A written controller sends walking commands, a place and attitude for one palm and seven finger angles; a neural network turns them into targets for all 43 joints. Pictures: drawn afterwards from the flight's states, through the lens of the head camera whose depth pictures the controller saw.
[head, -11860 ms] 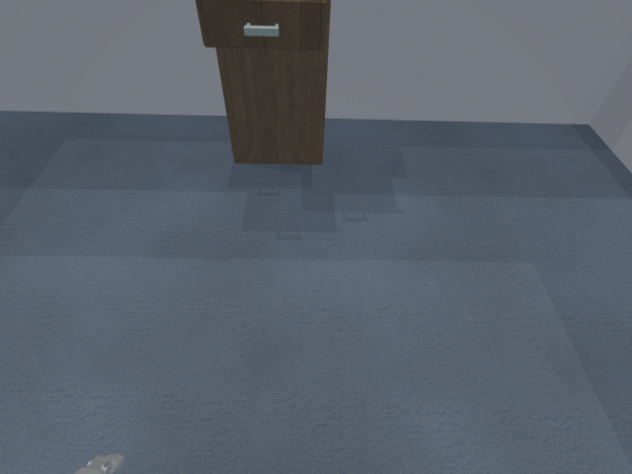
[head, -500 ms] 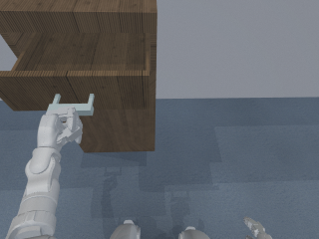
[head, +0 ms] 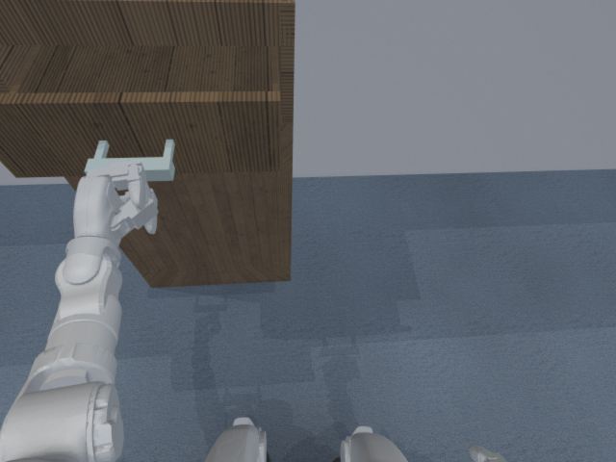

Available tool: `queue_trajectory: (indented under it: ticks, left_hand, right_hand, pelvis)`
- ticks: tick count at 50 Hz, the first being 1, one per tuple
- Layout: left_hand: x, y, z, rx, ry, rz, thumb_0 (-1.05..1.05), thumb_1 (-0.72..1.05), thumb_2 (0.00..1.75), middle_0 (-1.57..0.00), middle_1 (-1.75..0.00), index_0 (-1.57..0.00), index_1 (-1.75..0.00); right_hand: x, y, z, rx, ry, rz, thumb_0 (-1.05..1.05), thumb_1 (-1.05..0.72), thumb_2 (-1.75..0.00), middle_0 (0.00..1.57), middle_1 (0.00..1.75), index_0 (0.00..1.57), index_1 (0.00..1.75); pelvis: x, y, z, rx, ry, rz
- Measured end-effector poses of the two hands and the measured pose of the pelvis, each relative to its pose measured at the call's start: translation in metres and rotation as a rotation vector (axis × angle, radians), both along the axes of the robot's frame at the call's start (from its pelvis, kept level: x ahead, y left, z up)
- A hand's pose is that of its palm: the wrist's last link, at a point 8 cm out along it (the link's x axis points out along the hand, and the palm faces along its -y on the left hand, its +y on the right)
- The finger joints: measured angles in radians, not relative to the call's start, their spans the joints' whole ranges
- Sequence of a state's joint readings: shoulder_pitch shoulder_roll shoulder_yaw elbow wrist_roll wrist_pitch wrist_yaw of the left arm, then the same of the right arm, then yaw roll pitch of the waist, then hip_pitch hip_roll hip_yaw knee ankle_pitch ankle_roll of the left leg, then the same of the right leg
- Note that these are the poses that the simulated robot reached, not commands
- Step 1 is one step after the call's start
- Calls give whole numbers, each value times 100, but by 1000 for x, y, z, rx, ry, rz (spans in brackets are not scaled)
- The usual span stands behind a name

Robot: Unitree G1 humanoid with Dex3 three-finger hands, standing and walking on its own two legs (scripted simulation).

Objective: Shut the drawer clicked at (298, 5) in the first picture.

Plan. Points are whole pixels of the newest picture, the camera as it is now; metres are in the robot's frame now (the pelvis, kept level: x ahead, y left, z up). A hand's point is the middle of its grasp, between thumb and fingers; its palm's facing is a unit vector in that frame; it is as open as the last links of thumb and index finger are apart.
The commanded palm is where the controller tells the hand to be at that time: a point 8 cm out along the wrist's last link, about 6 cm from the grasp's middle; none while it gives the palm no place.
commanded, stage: push the drawer shut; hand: left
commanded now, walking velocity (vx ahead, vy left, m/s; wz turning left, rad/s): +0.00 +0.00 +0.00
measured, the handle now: (134, 158) +0.50 +0.25 +0.06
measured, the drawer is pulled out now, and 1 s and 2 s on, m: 0.12 0.00 0.00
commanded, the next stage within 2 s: pull the fist back off the drawer in 1.26 s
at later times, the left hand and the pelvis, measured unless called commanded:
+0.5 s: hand (153, 167) +0.49 +0.22 +0.06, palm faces +0.07 -1.00 -0.04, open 3.1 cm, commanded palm +0.48 +0.26 +0.06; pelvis +0.00 +0.00 -0.01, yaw -1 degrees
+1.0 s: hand (156, 138) +0.54 +0.22 +0.06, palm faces +0.07 -1.00 -0.03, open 2.9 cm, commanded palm +0.54 +0.26 +0.06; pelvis +0.00 +0.01 -0.02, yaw -2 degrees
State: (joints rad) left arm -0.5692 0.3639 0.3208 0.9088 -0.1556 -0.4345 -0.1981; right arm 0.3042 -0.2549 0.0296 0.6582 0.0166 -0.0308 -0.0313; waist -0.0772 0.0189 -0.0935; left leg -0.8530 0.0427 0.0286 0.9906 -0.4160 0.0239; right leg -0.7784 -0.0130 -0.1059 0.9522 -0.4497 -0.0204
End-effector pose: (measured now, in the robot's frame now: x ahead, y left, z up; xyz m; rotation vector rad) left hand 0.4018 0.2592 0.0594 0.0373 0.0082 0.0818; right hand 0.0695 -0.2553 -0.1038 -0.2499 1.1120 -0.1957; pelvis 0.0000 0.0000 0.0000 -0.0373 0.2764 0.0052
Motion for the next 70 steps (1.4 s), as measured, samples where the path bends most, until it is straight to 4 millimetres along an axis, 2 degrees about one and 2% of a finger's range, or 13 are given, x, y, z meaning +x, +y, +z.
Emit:
queue_trajectory:
  ticks: [27, 46, 55, 70]
  left_hand:
    - [67, 10, 2, -5, 24, -10, 0, 80, 93, -140, -160, -140, -160]
    - [117, 14, 2, -16, 34, -2, 0, 79, 92, -140, -160, -139, -160]
    - [120, 23, 0, -13, 45, -4, -4, 67, 93, -140, -160, -139, -160]
    - [122, 28, 3, 2, 41, 1, -1, 60, 94, -140, -160, -139, -160]
  right_hand:
    - [-59, -11, -2, -44, 185, -94, 1, -91, -90, 20, 30, 20, 30]
    - [-94, 5, 0, -54, 314, -127, 0, -91, -90, 20, 30, 21, 30]
    - [-104, 13, 0, -51, 350, -122, 0, -91, -90, 20, 30, 21, 30]
    - [-119, 10, -2, -92, 347, -86, 0, -91, -90, 20, 30, 21, 30]
  pelvis:
    - [0, -1, -10, -20, 78, -17]
    - [3, 10, -16, -40, 145, -21]
    - [1, 12, -19, -52, 156, -13]
    - [-17, 13, -28, -66, 182, 8]
